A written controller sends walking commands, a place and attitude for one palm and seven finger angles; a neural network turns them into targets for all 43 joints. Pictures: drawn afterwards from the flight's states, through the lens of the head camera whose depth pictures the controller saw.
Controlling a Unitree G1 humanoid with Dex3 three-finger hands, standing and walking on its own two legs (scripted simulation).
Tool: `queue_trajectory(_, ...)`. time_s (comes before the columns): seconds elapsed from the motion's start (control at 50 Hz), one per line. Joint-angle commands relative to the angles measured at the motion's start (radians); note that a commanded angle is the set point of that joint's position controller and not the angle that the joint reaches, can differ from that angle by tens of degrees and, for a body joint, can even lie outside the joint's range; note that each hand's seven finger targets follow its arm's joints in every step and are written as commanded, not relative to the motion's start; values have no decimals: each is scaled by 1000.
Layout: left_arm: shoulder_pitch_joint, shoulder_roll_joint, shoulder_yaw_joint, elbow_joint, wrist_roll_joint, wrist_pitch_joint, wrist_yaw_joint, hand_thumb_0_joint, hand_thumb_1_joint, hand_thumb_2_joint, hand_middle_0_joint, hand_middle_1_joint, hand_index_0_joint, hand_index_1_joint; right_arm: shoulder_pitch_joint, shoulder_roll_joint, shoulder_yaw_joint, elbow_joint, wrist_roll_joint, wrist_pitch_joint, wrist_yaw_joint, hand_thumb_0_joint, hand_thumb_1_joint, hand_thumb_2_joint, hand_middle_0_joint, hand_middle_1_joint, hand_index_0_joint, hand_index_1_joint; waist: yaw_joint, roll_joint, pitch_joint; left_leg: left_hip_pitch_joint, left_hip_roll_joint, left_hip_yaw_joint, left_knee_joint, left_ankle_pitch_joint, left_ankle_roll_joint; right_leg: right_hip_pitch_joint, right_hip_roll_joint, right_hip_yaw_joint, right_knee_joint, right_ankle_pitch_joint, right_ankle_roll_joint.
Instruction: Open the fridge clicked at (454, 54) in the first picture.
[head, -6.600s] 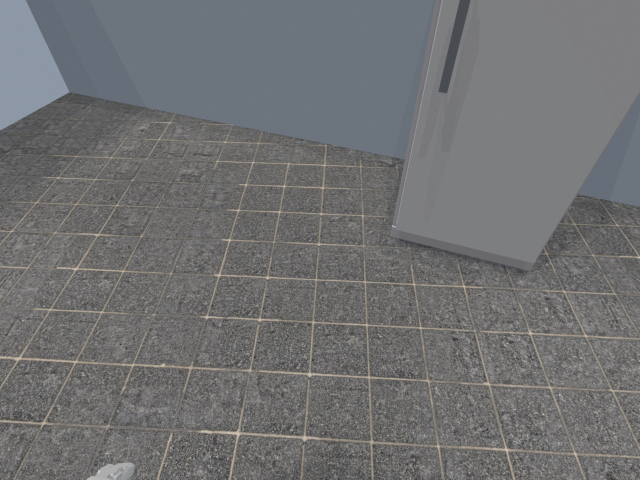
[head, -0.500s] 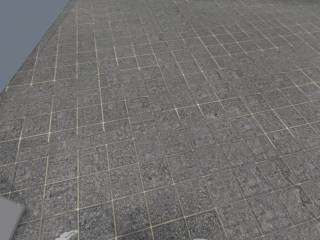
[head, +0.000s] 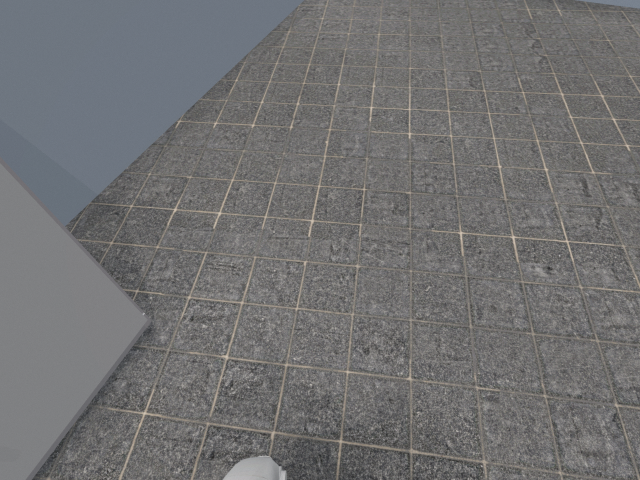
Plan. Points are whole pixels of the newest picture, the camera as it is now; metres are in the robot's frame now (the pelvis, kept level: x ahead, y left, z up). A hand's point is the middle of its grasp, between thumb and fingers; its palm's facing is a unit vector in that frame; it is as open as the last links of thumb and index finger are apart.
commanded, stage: turn to face it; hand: left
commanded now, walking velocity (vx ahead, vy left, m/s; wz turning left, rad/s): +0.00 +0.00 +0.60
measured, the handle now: out of the picture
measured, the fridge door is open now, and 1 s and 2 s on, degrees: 0 0 0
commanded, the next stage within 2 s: take the last steps up to it in 1.86 s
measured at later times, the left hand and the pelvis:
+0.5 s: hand out of the picture +0.10 +0.23 -0.14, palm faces +0.27 -0.92 -0.29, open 7.4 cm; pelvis +0.01 -0.01 -0.01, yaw +17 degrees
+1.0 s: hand out of the picture -0.10 +0.18 -0.18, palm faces +0.60 -0.76 -0.24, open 7.4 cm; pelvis +0.00 +0.00 -0.01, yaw +36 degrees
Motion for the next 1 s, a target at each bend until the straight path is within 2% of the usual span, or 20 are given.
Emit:
queue_trajectory(0.0,30,238,72,-42,2,-15,14,0,900,900,-200,-300,-200,-300,-36,-52,5,-115,6,-49,-6,0,-900,-900,200,300,200,300,20,-241,-149,51,-27,71,-252,40,39,143,-232,129,-27,728,-80)
queue_trajectory(0.02,22,242,75,-43,-6,-14,11,0,900,900,-200,-300,-200,-300,13,-73,-2,-107,2,-55,-8,0,-900,-900,200,300,200,300,-9,-211,-175,159,-38,73,-367,143,51,99,-216,92,63,703,-47)
queue_trajectory(0.04,13,229,74,-51,-15,-12,6,0,900,900,-200,-300,-200,-300,104,-133,-18,-85,-2,-65,-10,0,-900,-900,200,300,200,300,-64,-76,-237,369,16,-8,-466,357,85,-39,-183,66,257,582,4)
queue_trajectory(0.06,-10,159,61,-95,-25,-12,-4,0,900,900,-200,-300,-200,-300,181,-256,-50,-74,-4,-76,-18,0,-900,-900,200,300,200,300,-104,257,-274,563,309,-392,-477,813,220,-371,-20,58,502,-116,92)
queue_trajectory(0.08,-80,155,45,-131,-16,1,3,0,900,900,-200,-300,-200,-300,237,-294,-53,-49,14,-66,-23,0,-900,-900,200,300,200,300,-117,247,-278,540,387,-423,-467,1022,301,-432,4,175,616,-305,95)
queue_trajectory(0.1,-87,164,51,-135,-13,8,5,0,900,900,-200,-300,-200,-300,203,-264,-45,-56,9,-64,-27,0,-900,-900,200,300,200,300,-96,160,-241,474,381,-361,-470,907,322,-440,-19,216,653,-273,88)
queue_trajectory(0.2,-59,158,63,-74,-11,15,-10,0,900,900,-200,-300,-200,-300,10,-167,-16,-110,0,-77,-42,0,-900,-900,200,300,200,300,-19,130,-139,252,176,-240,-520,625,228,-358,15,254,609,-46,103)
queue_trajectory(0.36,-144,131,52,-129,-16,9,-3,0,900,900,-200,-300,-200,-300,64,-181,-34,-102,-7,-68,-36,0,-900,-900,200,300,200,300,-48,156,-150,253,156,-360,-499,571,251,-279,82,251,300,-75,104)
queue_trajectory(0.44,-59,139,54,-118,-25,-9,1,0,900,900,-200,-300,-200,-300,20,-179,-42,-120,-2,-61,-34,0,-900,-900,200,300,200,300,2,162,-182,155,109,-387,-400,599,206,-54,123,229,0,76,92)
queue_trajectory(0.46,-10,167,62,-108,-23,-19,4,0,900,900,-200,-300,-200,-300,18,-157,-40,-126,4,-61,-32,0,-900,-900,200,300,200,300,27,102,-198,70,62,-360,-331,469,159,75,82,255,-151,181,87)
queue_trajectory(0.48,14,268,79,-108,-5,-34,14,0,900,900,-200,-300,-200,-300,52,-85,-28,-137,14,-62,-24,0,-900,-900,200,300,200,300,35,-171,-232,-119,-59,-225,-126,161,72,250,-159,481,-262,253,19)
queue_trajectory(0.5,14,328,84,-116,-3,-30,19,0,900,900,-200,-300,-200,-300,39,-67,-25,-160,7,-60,-26,0,-900,-900,200,300,200,300,38,-323,-213,-204,-125,-123,100,-208,26,178,-377,662,-266,426,-96)
queue_trajectory(0.52,-8,294,75,-124,-6,-26,20,0,900,900,-200,-300,-200,-300,38,-103,-34,-155,0,-52,-26,0,-900,-900,200,300,200,300,27,-202,-188,-178,-74,-169,252,-183,39,79,-357,579,-247,399,-138)
queue_trajectory(0.54,-76,231,67,-129,-10,-33,22,0,900,900,-200,-300,-200,-300,55,-104,-38,-118,-5,-42,-20,0,-900,-900,200,300,200,300,-5,-254,-141,-178,-46,-185,314,-114,37,9,-291,517,-271,330,-111)
queue_trajectory(0.58,-155,184,48,-149,-13,-26,17,0,900,900,-200,-300,-200,-300,88,-93,-39,-82,-6,-30,-8,0,-900,-900,200,300,200,300,-47,-183,-68,-179,-26,-134,383,12,19,-34,-195,361,-250,317,-70)
queue_trajectory(0.62,-128,169,41,-139,-11,-33,15,0,900,900,-200,-300,-200,-300,95,-76,-31,-68,-5,-27,-2,0,-900,-900,200,300,200,300,-41,-197,-65,-185,-25,-100,370,61,4,8,-162,267,-230,415,-62)
queue_trajectory(0.78,19,204,54,-74,-2,-27,18,0,900,900,-200,-300,-200,-300,-28,-54,-12,-88,2,-24,-2,0,-900,-900,200,300,200,300,26,-189,-82,-155,-1,-28,143,-4,-8,126,-225,197,-201,549,-105)
queue_trajectory(0.92,9,247,74,-50,2,-10,11,0,900,900,-200,-300,-200,-300,-9,-48,4,-101,7,-47,-4,0,-900,-900,200,300,200,300,17,-224,-128,56,-12,61,-201,21,38,75,-259,118,-85,540,-86)
queue_trajectory(0.96,-1,236,74,-51,-12,-4,4,0,900,900,-200,-300,-200,-300,90,-102,-11,-79,2,-61,-5,0,-900,-900,200,300,200,300,-45,-98,-191,279,-10,25,-430,246,64,-30,-214,59,125,458,-12)
queue_trajectory(0.98,2,180,67,-77,-20,1,-1,0,900,900,-200,-300,-200,-300,159,-217,-38,-73,-2,-72,-10,0,-900,-900,200,300,200,300,-83,206,-238,464,219,-293,-501,525,160,-279,-84,28,369,66,70)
